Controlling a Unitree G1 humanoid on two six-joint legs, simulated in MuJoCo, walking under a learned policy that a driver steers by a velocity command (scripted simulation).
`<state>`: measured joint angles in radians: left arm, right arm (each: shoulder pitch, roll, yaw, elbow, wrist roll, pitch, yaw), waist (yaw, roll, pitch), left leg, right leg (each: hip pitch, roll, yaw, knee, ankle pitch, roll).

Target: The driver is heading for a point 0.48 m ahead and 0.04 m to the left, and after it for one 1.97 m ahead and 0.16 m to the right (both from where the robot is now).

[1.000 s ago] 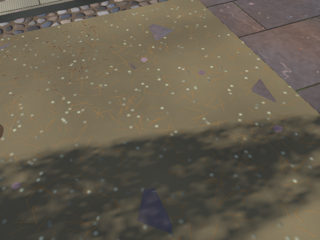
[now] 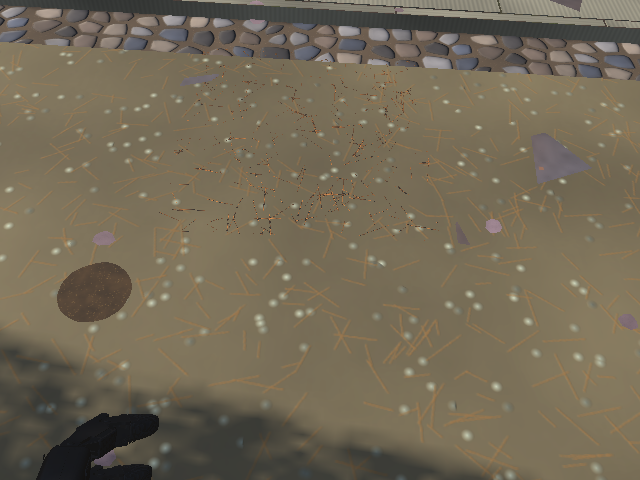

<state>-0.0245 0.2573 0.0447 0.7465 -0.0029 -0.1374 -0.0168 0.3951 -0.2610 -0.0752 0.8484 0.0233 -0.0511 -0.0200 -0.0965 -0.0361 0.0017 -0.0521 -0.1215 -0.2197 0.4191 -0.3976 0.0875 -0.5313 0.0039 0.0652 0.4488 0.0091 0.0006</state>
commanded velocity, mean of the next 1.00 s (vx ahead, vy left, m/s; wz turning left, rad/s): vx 0.34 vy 0.00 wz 0.27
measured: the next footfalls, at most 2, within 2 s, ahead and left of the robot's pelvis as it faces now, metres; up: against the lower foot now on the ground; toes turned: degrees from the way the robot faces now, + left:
right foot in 0.04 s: +0.19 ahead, -0.13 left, +0.00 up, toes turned +5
left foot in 0.56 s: +0.41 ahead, +0.20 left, +0.00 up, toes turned +23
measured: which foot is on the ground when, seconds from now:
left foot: down 0.00-0.04, up 0.06-0.54, down 0.56-1.00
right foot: up 0.00-0.02, down 0.04-0.56, up 0.58-1.00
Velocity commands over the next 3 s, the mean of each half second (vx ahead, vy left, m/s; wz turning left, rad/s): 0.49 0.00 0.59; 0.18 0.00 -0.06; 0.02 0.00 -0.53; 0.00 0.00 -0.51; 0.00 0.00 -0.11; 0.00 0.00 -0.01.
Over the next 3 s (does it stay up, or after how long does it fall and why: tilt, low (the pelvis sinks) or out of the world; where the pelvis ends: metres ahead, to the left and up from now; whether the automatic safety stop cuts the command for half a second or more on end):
stays up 0.44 0.07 0.00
